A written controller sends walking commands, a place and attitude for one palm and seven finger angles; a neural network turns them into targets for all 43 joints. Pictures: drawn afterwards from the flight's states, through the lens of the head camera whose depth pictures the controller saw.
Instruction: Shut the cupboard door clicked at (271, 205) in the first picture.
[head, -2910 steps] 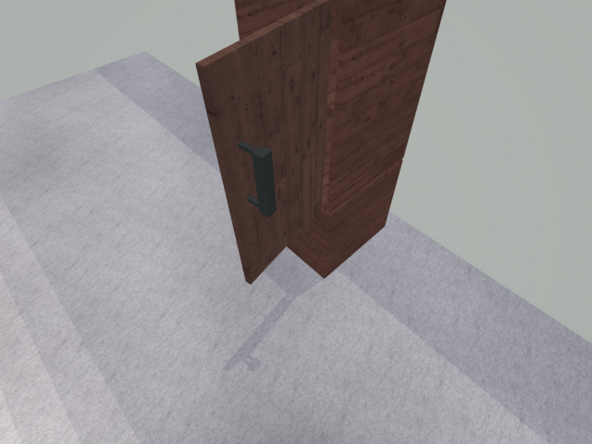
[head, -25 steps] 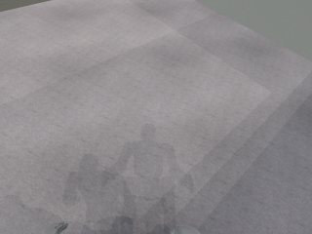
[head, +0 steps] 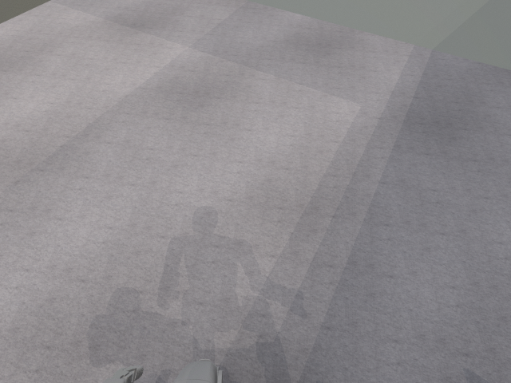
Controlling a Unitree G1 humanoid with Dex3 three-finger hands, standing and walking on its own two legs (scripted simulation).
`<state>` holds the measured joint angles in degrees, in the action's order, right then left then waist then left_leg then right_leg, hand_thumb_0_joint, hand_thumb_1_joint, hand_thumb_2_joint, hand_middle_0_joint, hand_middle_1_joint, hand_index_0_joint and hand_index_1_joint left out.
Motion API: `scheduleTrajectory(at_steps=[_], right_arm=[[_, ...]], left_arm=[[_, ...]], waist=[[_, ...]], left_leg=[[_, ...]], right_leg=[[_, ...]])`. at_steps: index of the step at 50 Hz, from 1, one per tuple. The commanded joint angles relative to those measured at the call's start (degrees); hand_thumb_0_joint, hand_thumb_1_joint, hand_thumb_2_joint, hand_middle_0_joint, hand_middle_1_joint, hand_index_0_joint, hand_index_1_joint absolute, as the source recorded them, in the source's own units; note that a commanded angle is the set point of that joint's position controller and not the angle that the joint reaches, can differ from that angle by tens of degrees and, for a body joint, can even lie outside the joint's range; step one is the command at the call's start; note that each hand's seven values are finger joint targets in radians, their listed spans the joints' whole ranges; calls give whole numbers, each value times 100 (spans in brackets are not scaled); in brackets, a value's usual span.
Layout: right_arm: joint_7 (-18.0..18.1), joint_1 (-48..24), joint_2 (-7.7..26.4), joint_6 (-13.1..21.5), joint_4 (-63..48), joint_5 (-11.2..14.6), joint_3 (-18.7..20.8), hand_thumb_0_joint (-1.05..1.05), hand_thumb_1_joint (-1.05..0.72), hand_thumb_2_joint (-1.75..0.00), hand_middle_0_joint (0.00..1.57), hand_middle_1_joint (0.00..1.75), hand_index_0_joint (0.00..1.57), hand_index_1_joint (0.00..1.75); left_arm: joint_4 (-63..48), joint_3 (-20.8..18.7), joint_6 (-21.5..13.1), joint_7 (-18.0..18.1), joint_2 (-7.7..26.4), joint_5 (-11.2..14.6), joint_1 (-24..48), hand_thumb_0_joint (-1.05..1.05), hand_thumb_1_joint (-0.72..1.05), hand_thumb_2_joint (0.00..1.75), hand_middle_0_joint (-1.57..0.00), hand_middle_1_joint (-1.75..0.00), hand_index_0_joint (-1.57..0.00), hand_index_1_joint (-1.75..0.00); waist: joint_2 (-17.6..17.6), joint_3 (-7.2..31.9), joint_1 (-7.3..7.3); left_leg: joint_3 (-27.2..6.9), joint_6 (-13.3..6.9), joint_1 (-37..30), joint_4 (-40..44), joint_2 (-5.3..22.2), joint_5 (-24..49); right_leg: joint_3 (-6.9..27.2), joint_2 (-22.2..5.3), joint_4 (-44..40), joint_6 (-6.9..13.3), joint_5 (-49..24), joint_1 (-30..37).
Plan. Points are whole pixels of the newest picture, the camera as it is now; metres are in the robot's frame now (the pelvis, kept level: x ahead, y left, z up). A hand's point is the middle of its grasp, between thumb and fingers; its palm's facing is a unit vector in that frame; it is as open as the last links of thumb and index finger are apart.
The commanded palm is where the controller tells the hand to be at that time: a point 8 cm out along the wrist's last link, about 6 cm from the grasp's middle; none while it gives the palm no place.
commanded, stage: turn to face it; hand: left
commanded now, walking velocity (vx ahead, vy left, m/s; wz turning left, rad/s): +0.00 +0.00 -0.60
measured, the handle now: out of the picture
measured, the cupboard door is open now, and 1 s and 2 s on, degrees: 28 28 28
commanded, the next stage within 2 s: none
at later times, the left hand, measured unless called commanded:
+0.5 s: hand (168, 337) +0.21 +0.18 -0.16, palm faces -0.30 -0.92 -0.25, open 7.4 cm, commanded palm none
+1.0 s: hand (187, 313) +0.26 +0.15 -0.18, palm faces -0.53 -0.83 -0.19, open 7.4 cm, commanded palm none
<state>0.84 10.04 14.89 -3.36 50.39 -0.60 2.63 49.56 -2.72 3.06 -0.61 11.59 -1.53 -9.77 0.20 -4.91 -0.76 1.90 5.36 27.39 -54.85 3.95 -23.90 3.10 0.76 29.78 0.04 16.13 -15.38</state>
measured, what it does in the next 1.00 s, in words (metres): steps on the spot, turning right: left foot, then right foot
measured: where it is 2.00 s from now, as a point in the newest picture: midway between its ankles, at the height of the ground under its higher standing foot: outside the picture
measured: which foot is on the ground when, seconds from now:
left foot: up 0.00-0.08, down 0.10-0.50, up 0.52-0.86, down 0.88-1.00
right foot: down 0.00-0.10, up 0.12-0.48, down 0.50-0.88, up 0.90-1.00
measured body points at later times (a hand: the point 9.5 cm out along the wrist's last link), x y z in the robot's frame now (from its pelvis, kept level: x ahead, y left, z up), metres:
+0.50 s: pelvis +0.03 +0.00 -0.01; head +0.07 -0.01 +0.44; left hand +0.22 +0.22 -0.14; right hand -0.01 -0.26 -0.15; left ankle +0.03 +0.14 -0.74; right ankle -0.02 -0.11 -0.73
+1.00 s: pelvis +0.07 +0.02 +0.00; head +0.13 +0.03 +0.44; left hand +0.28 +0.20 -0.16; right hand +0.01 -0.24 -0.11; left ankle +0.13 +0.11 -0.74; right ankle -0.04 -0.07 -0.66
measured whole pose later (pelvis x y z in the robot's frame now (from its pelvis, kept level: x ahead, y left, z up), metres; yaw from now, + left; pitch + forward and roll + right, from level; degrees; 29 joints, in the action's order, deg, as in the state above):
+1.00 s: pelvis +0.07 +0.02 +0.00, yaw -36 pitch +1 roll -2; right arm 1.5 10.2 11.5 -0.7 48.2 -1.7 -0.1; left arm 51.3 -5.2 4.8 -1.4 15.7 -1.1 -10.4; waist -3.0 -4.6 1.1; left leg 6.0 -1.1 16.7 -33.2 4.8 -18.0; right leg 1.3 1.6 62.4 -2.8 29.3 -27.3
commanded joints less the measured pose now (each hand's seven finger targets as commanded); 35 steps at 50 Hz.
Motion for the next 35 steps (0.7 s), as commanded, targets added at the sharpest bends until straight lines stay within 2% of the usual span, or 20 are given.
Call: scheduleTrajectory(at_steps=[1,3,4,5,6,7,8,10,11,15,20,21,23,24,25,26,28,30,31,35], right_arm=[[54,163,365,240,-495,28,117,0,-90,-90,20,30,20,30],[100,596,445,327,-353,30,113,0,-90,-90,20,30,20,30],[127,791,845,402,-313,-24,166,0,-90,-90,20,30,20,30],[123,864,1356,394,-387,-78,269,0,-90,-90,20,30,20,30],[160,871,1427,381,-449,-126,245,0,-90,-90,20,30,20,30],[186,716,1257,415,-424,-149,220,0,-90,-90,20,30,20,30],[191,468,1111,414,-502,-141,173,0,-90,-90,20,30,20,30],[207,192,904,414,-560,-120,119,0,-90,-90,20,30,20,30],[208,335,847,414,-502,-123,109,0,-90,-90,20,30,20,30],[180,620,895,381,-296,-108,174,0,-90,-90,20,30,20,30],[98,539,1020,326,-188,-121,270,0,-90,-90,20,30,20,30],[89,508,1056,317,-178,-121,289,0,-90,-90,20,30,20,30],[69,318,1084,292,-198,-86,315,0,-90,-90,20,30,20,30],[35,245,979,290,-258,-33,307,0,-90,-90,20,30,20,30],[-3,143,413,275,-511,2,175,0,-90,-90,20,30,20,30],[54,-75,536,191,-643,0,122,0,-90,-90,20,30,20,30],[124,-295,563,193,-606,0,127,0,-90,-90,20,30,20,30],[62,-145,559,188,-433,-19,134,0,-90,-90,20,30,20,30],[39,15,501,162,-360,-33,124,0,-90,-90,20,30,20,30],[6,-54,440,138,-441,-27,137,0,-90,-90,20,30,20,30]], left_arm=[[-458,-439,-118,58,1391,-23,88,0,90,90,-20,-30,-20,-30],[-461,-420,-78,53,1243,45,222,0,90,90,-20,-30,-20,-30],[-522,-360,-41,29,923,99,111,0,90,90,-20,-30,-20,-30],[-591,-285,-42,-25,645,119,-83,0,90,90,-20,-30,-20,-30],[-634,-306,-40,-48,813,63,11,0,90,90,-20,-30,-20,-30],[-535,-351,-39,-66,830,17,108,0,90,90,-20,-30,-20,-30],[-461,-386,-33,-101,838,26,72,0,90,90,-20,-30,-20,-30],[-380,-357,3,-163,715,50,24,0,90,90,-20,-30,-20,-30],[-366,-342,29,-177,686,51,103,0,90,90,-20,-30,-20,-30],[-452,-301,56,-205,581,48,363,0,90,90,-20,-30,-20,-30],[-493,-265,11,-206,556,26,432,0,90,90,-20,-30,-20,-30],[-493,-258,2,-202,575,30,403,0,90,90,-20,-30,-20,-30],[-371,-305,-40,-180,698,23,-29,0,90,90,-20,-30,-20,-30],[-236,-366,-96,-141,1030,-3,-548,0,90,90,-20,-30,-20,-30],[-171,-485,-194,-49,1703,-58,-847,0,90,90,-20,-30,-20,-30],[-96,-486,-179,23,1911,56,-1038,0,90,90,-20,-30,-20,-30],[-233,-471,-173,130,1594,47,-512,0,90,90,-20,-30,-20,-30],[-376,-365,-169,132,1269,56,1,0,90,90,-20,-30,-20,-30],[-429,-343,-184,119,1256,41,75,0,90,90,-20,-30,-20,-30],[-403,-349,-186,82,1312,0,-24,0,90,90,-20,-30,-20,-30]], waist=[[-998,781,51],[-775,878,-185],[322,1039,-220],[1889,1033,-170],[1504,971,-244],[1358,913,-161],[1205,752,-38],[1017,721,66],[983,747,-4],[936,762,-140],[1334,719,-162],[1318,711,-127],[1014,767,161],[281,977,434],[-1745,960,576],[-1493,923,657],[-1552,703,425],[-1035,736,141],[-909,860,61],[-791,681,103]], left_leg=[[82,-85,-537,1290,-194,119],[71,-136,-1635,2772,-211,1134],[-834,-407,-2255,3598,665,1294],[-2109,-1033,-2534,3806,2048,2117],[-2331,-1506,-2181,3793,2503,2347],[-2078,-1522,-2067,3698,2262,2939],[-1487,-1447,-1953,3565,2027,3350],[-564,-1312,-2178,3358,1676,3957],[-360,-1263,-2302,3315,1559,4189],[-2,-1295,-2563,3266,1672,4066],[365,-1188,-2320,3021,1748,3802],[425,-1123,-2250,2926,1761,3706],[662,-804,-1750,2334,1611,3059],[889,-509,-1164,1433,1335,2349],[1176,-131,517,-50,367,-816],[299,-100,806,-958,196,-1454],[-261,-84,1322,-1520,288,-867],[-219,-20,765,-1241,346,-163],[-120,3,499,-1023,271,-19],[-46,0,251,-273,59,108]], right_leg=[[1492,-1232,-627,963,-2146,285],[1399,-898,-142,561,-1840,-288],[922,-279,578,216,-698,-911],[39,294,1995,-113,1676,-1662],[-5,86,3092,-161,2085,-1727],[64,-10,3712,-211,1839,-1823],[1,-143,4010,-253,1556,-1832],[-237,-272,3909,-344,1198,-1839],[-281,-258,3756,-368,1084,-1777],[-569,-308,2806,-354,1013,-1547],[-908,-140,1500,-206,890,-798],[-942,-105,1185,-158,760,-603],[-996,-46,44,-42,-233,327],[-472,-436,-650,135,-1007,1249],[1660,-1972,-1057,753,-2792,2131],[1969,-2475,-984,1262,-3585,1612],[1908,-2048,-986,1327,-3065,1447],[1108,-1543,-833,1102,-2900,977],[900,-1418,-841,1033,-2770,823],[1179,-1321,-1024,1037,-1941,498]])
